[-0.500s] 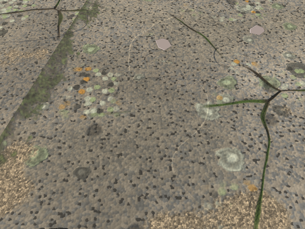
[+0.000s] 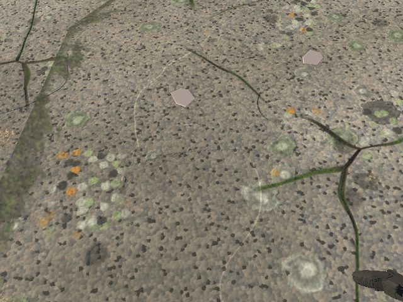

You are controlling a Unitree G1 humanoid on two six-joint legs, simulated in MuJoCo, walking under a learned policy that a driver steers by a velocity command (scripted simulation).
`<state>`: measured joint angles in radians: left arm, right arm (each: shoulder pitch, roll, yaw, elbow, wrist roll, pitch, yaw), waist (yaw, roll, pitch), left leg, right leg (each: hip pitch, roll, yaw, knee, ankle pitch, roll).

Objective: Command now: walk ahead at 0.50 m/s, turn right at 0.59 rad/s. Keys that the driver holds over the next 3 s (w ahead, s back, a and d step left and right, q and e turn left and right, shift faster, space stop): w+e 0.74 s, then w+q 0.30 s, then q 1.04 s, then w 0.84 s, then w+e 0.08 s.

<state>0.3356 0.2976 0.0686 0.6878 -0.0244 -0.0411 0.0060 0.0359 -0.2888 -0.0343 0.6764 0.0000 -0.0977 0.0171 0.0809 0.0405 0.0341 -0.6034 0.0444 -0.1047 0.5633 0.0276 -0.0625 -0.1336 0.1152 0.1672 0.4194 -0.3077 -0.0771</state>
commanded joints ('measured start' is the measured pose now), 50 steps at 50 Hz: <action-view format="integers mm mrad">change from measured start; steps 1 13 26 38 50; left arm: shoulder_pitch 13 -69 -337 -121 15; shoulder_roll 153 75 48 119 157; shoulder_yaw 44 19 2 30 25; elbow -45 -120 -205 -142 17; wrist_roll -2 -6 -2 23 22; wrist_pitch -2 19 5 -27 -43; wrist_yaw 9 -8 -67 -26 -13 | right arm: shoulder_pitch -62 192 270 206 -55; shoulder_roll -124 -88 -212 -153 -78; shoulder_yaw -43 -51 -83 -44 -9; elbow -83 11 110 8 -43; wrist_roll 11 -6 25 -7 25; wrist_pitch -29 -15 24 -16 0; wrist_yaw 9 -14 -22 -11 30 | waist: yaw -26 -101 -155 -106 17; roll -160 79 29 -82 -84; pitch -42 -14 48 -107 47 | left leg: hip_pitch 144 474 664 -25 -67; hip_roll -44 205 238 83 40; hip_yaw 19 -102 240 26 77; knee -61 -380 -337 550 22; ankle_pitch -58 -194 212 -332 91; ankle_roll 28 240 189 37 71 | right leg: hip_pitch -27 -575 -506 20 100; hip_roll -243 -218 -175 -303 -322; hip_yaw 245 -61 -211 217 -55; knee -31 767 225 -173 -235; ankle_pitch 175 10 219 356 309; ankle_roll -126 78 21 -231 -134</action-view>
